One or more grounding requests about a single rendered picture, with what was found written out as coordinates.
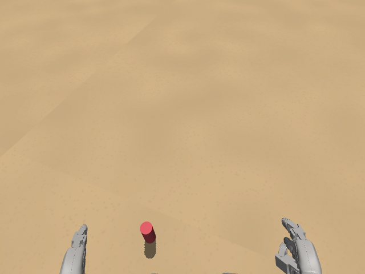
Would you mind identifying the left robot hand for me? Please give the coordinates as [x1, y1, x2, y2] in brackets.
[60, 224, 87, 274]

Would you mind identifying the right robot hand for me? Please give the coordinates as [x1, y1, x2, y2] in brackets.
[275, 217, 322, 274]

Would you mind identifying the can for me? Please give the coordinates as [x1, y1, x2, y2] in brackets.
[140, 221, 156, 244]

